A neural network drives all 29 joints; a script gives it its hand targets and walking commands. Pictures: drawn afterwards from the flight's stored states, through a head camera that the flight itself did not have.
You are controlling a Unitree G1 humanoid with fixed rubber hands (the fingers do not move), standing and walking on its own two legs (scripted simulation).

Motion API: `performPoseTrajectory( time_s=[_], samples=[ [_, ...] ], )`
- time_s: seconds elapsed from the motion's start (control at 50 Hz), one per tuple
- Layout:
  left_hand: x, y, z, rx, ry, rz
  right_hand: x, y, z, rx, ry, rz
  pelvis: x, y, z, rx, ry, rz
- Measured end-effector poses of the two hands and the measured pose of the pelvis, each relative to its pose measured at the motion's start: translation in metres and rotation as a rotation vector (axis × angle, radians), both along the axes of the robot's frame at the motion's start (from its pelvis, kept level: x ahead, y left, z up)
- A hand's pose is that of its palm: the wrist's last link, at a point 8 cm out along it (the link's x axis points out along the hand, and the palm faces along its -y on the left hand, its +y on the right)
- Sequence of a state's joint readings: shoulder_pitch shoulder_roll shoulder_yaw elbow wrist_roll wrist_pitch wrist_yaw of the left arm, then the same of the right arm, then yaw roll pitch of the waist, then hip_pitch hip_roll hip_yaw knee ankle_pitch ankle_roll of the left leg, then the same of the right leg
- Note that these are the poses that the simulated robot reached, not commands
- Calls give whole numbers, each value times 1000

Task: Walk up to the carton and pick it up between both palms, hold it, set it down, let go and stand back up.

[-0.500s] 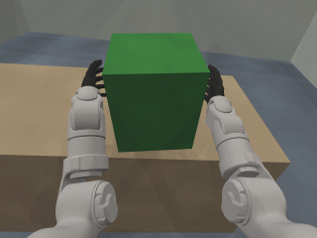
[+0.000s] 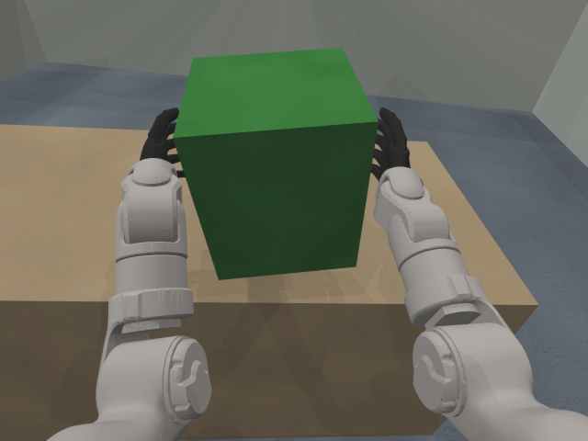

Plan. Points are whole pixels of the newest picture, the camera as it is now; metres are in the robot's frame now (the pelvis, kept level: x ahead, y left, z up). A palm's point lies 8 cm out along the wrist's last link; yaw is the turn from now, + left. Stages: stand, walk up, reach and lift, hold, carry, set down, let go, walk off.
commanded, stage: reach and lift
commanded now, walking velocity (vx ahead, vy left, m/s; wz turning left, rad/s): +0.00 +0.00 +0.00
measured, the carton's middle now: (278, 167) +0.45 -0.01 +0.20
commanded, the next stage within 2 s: hold in 0.08 s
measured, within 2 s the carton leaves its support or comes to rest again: neither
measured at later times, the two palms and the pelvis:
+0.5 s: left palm (144, 162) +0.37 +0.15 +0.26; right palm (392, 160) +0.37 -0.15 +0.25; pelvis -0.01 +0.01 +0.00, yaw -1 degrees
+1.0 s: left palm (136, 155) +0.35 +0.15 +0.28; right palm (398, 156) +0.36 -0.15 +0.27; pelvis -0.02 -0.01 +0.00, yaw +0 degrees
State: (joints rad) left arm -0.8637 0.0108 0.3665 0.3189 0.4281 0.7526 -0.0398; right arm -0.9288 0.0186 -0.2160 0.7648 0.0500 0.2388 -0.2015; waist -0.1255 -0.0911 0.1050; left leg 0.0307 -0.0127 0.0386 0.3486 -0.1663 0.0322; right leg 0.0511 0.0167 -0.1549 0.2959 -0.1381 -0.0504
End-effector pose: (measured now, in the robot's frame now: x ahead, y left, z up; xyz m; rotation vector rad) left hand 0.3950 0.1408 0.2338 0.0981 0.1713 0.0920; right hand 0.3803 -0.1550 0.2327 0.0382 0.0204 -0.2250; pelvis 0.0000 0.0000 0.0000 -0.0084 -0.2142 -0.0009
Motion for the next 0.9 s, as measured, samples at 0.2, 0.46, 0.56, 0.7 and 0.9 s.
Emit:
performPoseTrajectory(
  time_s=[0.2,0.46,0.56,0.7,0.9],
  samples=[
    [-8,0,1,3,7,-6,-3,-1,0,1,10,0,2,6,-1,-4,-23,-12],
    [-20,6,21,2,-30,33,-8,6,17,7,-21,22,-4,8,0,-4,-19,-17],
    [-28,10,26,-1,-25,43,-12,10,23,4,-14,36,-8,6,-1,-1,-26,-18],
    [-38,13,26,-15,-17,49,-19,12,23,-5,-1,53,-14,3,-1,2,-29,-13],
    [-42,10,36,-12,-20,62,-22,10,29,18,-6,53,-23,-3,-1,11,-8,-3]
  ],
)
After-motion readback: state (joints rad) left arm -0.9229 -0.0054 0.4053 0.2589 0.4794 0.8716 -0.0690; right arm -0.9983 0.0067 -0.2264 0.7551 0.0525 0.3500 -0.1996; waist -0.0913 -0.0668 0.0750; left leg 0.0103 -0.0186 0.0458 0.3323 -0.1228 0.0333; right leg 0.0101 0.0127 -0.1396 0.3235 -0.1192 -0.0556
